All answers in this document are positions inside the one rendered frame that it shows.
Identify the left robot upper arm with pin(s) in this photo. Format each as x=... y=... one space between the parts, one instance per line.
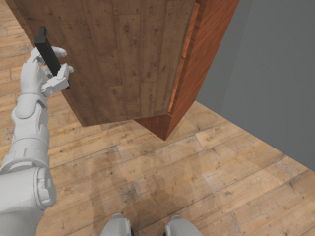
x=25 y=195

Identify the cupboard door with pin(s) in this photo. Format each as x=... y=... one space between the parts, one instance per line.
x=125 y=53

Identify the right robot thigh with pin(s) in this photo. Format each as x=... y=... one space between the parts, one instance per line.
x=181 y=227

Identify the robot left forearm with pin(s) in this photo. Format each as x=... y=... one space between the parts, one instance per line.
x=30 y=143

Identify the handle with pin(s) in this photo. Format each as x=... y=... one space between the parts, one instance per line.
x=43 y=46

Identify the robot right shin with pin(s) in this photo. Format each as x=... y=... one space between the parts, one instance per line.
x=175 y=217

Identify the robot left hand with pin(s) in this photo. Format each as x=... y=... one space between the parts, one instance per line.
x=38 y=81

